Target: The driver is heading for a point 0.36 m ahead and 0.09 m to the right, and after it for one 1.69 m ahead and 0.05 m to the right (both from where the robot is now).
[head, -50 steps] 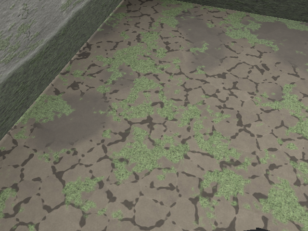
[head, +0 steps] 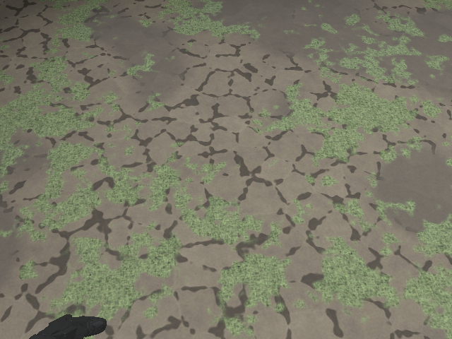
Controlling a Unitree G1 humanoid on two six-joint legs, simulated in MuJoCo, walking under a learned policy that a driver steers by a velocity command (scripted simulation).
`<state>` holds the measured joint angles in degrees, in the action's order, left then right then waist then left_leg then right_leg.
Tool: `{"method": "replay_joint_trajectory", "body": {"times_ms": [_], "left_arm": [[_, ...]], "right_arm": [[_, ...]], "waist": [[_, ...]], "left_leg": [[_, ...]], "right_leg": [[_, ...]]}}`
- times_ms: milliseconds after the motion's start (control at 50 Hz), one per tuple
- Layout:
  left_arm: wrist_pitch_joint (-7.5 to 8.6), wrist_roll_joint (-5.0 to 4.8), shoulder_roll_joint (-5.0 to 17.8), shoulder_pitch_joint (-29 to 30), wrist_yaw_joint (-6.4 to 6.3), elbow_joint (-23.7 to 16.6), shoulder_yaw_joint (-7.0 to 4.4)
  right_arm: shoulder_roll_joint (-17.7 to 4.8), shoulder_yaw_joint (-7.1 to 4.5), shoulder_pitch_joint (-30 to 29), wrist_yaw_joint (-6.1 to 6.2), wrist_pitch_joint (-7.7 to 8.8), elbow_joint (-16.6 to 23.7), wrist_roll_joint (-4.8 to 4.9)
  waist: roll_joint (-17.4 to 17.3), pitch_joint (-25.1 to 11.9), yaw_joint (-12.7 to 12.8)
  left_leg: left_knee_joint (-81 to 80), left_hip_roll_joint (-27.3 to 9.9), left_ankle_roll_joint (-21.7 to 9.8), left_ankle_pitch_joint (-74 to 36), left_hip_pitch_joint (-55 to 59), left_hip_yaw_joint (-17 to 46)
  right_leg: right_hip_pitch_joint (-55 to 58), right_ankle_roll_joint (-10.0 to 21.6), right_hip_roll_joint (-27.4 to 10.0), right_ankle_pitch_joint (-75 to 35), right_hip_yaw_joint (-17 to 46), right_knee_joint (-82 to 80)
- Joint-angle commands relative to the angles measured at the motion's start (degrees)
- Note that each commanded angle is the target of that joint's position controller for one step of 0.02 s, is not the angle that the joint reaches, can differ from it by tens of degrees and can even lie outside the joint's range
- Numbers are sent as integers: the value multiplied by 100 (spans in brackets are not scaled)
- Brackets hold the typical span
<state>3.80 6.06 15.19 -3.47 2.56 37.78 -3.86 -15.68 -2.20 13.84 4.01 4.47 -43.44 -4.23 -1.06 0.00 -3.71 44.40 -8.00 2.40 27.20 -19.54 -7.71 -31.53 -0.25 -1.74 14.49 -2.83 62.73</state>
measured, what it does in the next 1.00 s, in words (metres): goes down, turning right: right foot, then left foot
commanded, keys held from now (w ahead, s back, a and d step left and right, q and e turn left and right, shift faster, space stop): e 0.24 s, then w+e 0.12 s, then w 0.64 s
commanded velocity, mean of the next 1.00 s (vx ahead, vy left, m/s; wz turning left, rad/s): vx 0.27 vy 0.00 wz -0.32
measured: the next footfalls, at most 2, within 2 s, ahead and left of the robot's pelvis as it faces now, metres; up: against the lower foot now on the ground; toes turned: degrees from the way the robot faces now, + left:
right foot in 0.02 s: +0.00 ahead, -0.12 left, +0.00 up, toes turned -7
left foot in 0.52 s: +0.04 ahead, +0.11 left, +0.00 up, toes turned -17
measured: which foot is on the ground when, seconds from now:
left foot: down 0.00-0.04, up 0.06-0.50, down 0.52-0.90, up 0.92-1.00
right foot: up 0.00-0.00, down 0.02-0.52, up 0.54-0.90, down 0.92-1.00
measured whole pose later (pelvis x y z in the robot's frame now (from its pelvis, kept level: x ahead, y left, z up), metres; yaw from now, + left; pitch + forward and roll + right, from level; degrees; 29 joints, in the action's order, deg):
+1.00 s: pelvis +0.22 -0.09 -0.16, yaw -18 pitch +2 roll +1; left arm 3.5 -1.0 11.1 -7.2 2.3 45.2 -1.7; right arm -13.5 -2.1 25.8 0.7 3.9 -53.2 3.2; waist -0.8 -0.9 -2.7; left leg 96.2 1.1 -3.3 33.4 -27.4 6.8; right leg -22.7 4.8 2.8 9.2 -1.0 29.1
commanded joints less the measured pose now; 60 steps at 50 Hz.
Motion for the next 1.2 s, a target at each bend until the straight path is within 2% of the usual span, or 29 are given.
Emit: {"method": "replay_joint_trajectory", "body": {"times_ms": [20, 40, 60, 100, 120, 160, 180, 260, 320, 400, 460, 500, 520, 540, 560, 580, 660, 720, 740, 760, 820, 880, 900, 920, 940, 980, 1000, 1040, 1200], "left_arm": [[94, -125, 491, -844, -24, -245, -230], [173, -237, 840, -1704, -123, 33, -368], [296, -246, 1801, -2264, -382, 182, -556], [622, -306, 1430, -2306, -39, 114, -372], [636, -284, 1119, -1784, 132, -39, -246], [389, -339, 686, -563, 239, -151, 6], [265, -318, 900, -215, 240, -260, -29], [262, -93, 885, -567, 115, -200, 106], [342, -119, 707, -2152, 61, 454, 148], [388, -184, 645, -1774, 0, 323, 234], [356, -223, 857, -1150, 29, 127, 204], [332, -189, 1100, -492, 155, -18, 118], [363, -158, 904, -268, 267, -92, 93], [348, -58, 96, -688, 442, -122, 252], [391, -38, 42, -885, 417, -236, 338], [281, -16, -3, -504, 287, -243, 373], [-12, 297, 34, -1135, 180, 485, 590], [30, 87, 97, -217, 257, 248, 623], [58, -1013, 266, 661, 21, -256, 412], [65, -1159, 200, 847, -39, -339, 464], [42, -979, 158, 987, 129, -377, 392], [6, -911, 182, -646, 161, 285, 182], [-22, -801, 361, -1764, 96, 662, 27], [-79, -687, 480, -3005, 44, 1131, -54], [-80, -581, 552, -2991, 20, 1148, 9], [-88, -723, 1080, -2357, -128, 1031, -252], [-44, -643, 659, -1674, -189, 855, -140], [12, -560, 286, -639, -227, 761, 42], [63, -788, 565, -1474, -432, 1096, -121]], "right_arm": [[-1454, -392, -615, -103, 143, 461, -54], [-1491, -429, -1166, -226, 163, 735, -31], [-787, -323, -1424, -410, 168, 1365, 6], [-435, -153, -1382, -424, 181, 1578, 518], [-703, -259, -1376, -380, 109, 1588, 470], [-752, -142, -636, -265, -133, 1072, -92], [-657, -92, -213, -278, -247, 934, -134], [-724, 24, 55, -402, -332, 1086, -91], [-510, 201, -483, -449, -354, 1251, -319], [-317, 305, -759, -548, -220, 1288, -272], [-240, 313, -218, -644, -135, 1087, -209], [-354, 178, 1683, -665, -23, 439, -98], [-507, 52, 2846, -652, 31, 19, -85], [-1381, -70, 2773, -643, 149, 73, -50], [-1269, -46, 2256, -694, 241, 270, -189], [-715, 121, 1863, -683, 276, -7, -269], [838, 574, 132, -528, 375, -4, -125], [-111, 450, 857, -319, 545, -249, 5], [-785, 92, 1096, -134, 309, -476, 999], [-948, 80, 1223, -64, 191, -608, 1006], [-354, 63, 1753, -125, -118, -925, 679], [-244, -32, 1547, -211, -272, -1031, 569], [-66, -23, 1441, -295, -230, -1008, 530], [219, -37, 1404, -396, -125, -987, 516], [374, 23, 2033, -429, 16, -798, 700], [-123, -44, 1134, -393, 263, -101, 911], [-425, -126, 577, -214, 215, 11, 786], [-92, -133, 662, -94, -128, -50, 522], [165, -90, -847, -214, -92, 279, 475]], "waist": [[-575, -424, 581], [96, -629, 1016], [1811, -1177, 994], [575, -901, 944], [948, -609, 861], [208, -499, 136], [380, -669, -112], [351, -677, -29], [468, -250, 739], [789, -94, 883], [755, -79, 555], [360, -43, -406], [38, -208, -865], [-970, -210, -406], [-295, 179, -275], [283, 979, -112], [230, 462, 489], [138, 171, 171], [701, 544, 174], [395, 577, 122], [-205, 676, -279], [-322, 327, 422], [17, -55, 962], [662, -392, 1375], [1367, -1086, 1020], [1740, -1605, 964], [480, -1213, 697], [36, -200, -42], [485, -91, 494]], "left_leg": [[-5, -949, -689, -3338, -413, 573], [1111, -520, -625, -2760, -800, 216], [2945, 741, -151, 960, -2171, -59], [3578, 1050, 70, 1544, -3730, 1313], [3569, 837, 196, 1313, -4009, 1870], [3341, 524, 227, 40, -2982, 1716], [3577, 690, 266, -432, -2112, 1422], [3953, 929, 272, -830, -1285, 1019], [3538, 745, 166, -249, -2815, 1264], [2591, 813, 118, 46, -2597, 1015], [1518, 1074, 58, -32, -799, 591], [584, 1699, 49, -538, 1487, -264], [73, 1735, -237, -119, 2523, 124], [-1031, -37, -2035, -2198, 3046, 3854], [-1539, -1573, -3085, -2930, 3052, 5863], [-1523, -1705, -2931, -1516, 2531, 5975], [-961, 133, -2004, -705, -282, 2719], [-705, 718, -1622, 639, -2148, 1589], [-1201, 464, -1379, -217, -2582, 2006], [-982, 364, -1271, -291, -2241, 1903], [67, 320, -1111, -215, -1, 1718], [1927, 265, -1122, -1322, 531, 1812], [3209, 606, -1007, -1790, -208, 1431], [5503, 1230, -758, 794, -1993, 1263], [6691, 1101, -704, 1971, -3423, 1737], [5590, 691, -650, 85, -4550, 1954], [5200, 374, -628, -786, -4347, 1493], [3591, -28, -136, -1521, -3097, 1583], [28, 192, -2, -3213, -1697, 1111]], "right_leg": [[1481, 122, 434, -229, -663, -1137], [2337, 359, 696, -1255, -803, -2056], [3619, 1680, -575, -4623, 1732, -3245], [4220, 2461, -1946, -6327, 2858, -3135], [3444, 2546, -2234, -4691, 3828, -3063], [1831, 1928, -1604, -4041, 2689, -2483], [974, 1815, -1220, -4518, 2245, -2527], [150, 1846, -986, -3648, 2251, -2625], [1637, 1829, -1023, 555, 3253, -2816], [1549, 1824, -714, 1577, 3492, -2859], [398, 1757, -467, 1139, 3098, -2647], [-869, 1776, 39, 517, 2258, -1398], [-1619, 1591, 490, -14, 1813, 247], [-3100, 861, 1318, 1587, 1479, 2128], [-4605, 617, 1011, 1652, 2223, 2875], [-5661, 495, 425, 844, 2684, 2583], [-3137, 86, -496, -2100, 1500, 775], [-255, -71, -333, -4553, 363, -1272], [758, 15, 111, -4419, 409, -1995], [969, -47, 185, -4096, 447, -2349], [192, 12, 70, -3901, 430, -3840], [1479, 397, -320, -3907, 611, -4891], [2999, 542, -189, -3833, 322, -4706], [4892, 978, -784, -4891, 899, -3876], [6145, 1284, -1480, -5929, 1498, -2209], [5594, 2297, -2337, -646, 3198, -3634], [4385, 2084, -2262, 1074, 3757, -4616], [1766, 1982, -1951, 237, 3320, -4979], [1113, 1368, -894, -627, 1422, -4979]]}}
